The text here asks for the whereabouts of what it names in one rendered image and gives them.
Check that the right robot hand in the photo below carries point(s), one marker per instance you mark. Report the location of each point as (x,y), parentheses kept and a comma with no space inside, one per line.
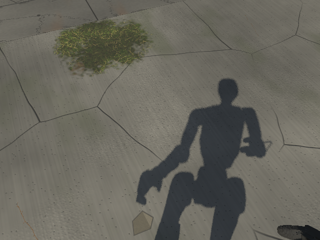
(295,232)

